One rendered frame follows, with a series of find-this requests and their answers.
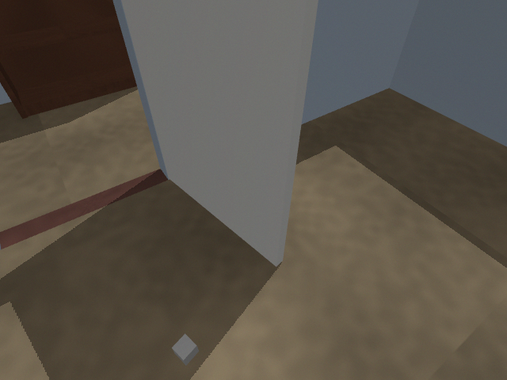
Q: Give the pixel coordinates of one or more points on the bookshelf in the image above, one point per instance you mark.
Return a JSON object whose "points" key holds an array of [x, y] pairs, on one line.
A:
{"points": [[55, 53]]}

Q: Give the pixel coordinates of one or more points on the cube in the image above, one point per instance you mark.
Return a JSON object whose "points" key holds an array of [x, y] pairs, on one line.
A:
{"points": [[185, 349]]}

